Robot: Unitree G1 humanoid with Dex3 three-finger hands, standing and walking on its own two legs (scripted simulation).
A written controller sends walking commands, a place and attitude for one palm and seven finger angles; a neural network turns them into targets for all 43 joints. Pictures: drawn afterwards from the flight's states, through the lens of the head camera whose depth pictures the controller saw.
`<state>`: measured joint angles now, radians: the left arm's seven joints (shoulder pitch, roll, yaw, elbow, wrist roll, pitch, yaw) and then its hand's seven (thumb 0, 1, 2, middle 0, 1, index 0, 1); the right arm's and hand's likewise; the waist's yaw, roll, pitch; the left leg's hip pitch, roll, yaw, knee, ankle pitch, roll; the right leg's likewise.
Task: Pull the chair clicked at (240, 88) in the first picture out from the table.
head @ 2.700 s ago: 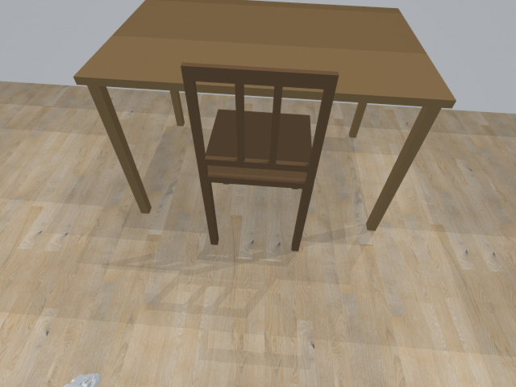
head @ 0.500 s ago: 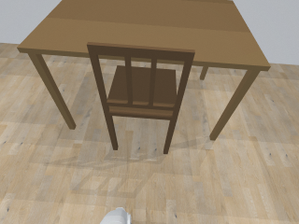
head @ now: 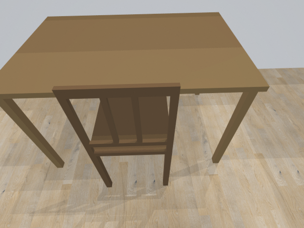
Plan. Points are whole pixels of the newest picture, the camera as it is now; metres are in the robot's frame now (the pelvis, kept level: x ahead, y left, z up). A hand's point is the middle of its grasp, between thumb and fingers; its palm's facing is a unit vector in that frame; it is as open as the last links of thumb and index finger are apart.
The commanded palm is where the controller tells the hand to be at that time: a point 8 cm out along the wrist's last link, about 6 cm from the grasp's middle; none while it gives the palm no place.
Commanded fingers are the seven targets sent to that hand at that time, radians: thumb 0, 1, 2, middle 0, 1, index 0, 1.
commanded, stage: come to a stop and stand still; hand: left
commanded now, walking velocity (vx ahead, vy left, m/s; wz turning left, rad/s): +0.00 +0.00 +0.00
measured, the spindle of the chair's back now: (110, 122) +0.50 +0.18 -0.08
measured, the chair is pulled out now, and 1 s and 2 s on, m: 0.00 0.00 0.00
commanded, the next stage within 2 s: look again from close up in 1.94 s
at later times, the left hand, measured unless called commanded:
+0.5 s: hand out of the picture +0.09 +0.21 -0.18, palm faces +0.04 -0.98 -0.21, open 7.3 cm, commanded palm none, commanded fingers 0.00 0.90 0.90 -0.20 -0.30 -0.20 -0.30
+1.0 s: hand out of the picture +0.01 +0.14 -0.17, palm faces +0.00 -0.99 -0.17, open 7.4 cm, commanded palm none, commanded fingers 0.00 0.90 0.90 -0.20 -0.30 -0.20 -0.30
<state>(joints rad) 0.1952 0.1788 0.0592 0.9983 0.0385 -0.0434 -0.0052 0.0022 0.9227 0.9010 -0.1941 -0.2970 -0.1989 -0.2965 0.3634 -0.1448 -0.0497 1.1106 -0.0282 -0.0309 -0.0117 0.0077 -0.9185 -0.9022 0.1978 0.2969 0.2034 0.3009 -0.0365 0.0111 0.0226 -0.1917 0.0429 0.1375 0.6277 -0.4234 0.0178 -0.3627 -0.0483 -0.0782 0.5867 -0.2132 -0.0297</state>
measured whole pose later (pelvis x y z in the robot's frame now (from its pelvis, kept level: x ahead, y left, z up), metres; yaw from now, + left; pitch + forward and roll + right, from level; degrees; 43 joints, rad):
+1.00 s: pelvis +0.02 -0.02 +0.01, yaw -1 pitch -2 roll +0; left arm 0.32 0.13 0.00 1.14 0.01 0.01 0.04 0.00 0.91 0.90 -0.20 -0.30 -0.20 -0.30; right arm 0.32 -0.16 -0.02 1.17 -0.01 0.03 -0.03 0.01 -0.92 -0.90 0.19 0.30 0.20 0.30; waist -0.02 -0.01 0.02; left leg -0.27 0.02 0.05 0.40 -0.09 0.00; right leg -0.08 0.02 -0.02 0.42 -0.31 -0.02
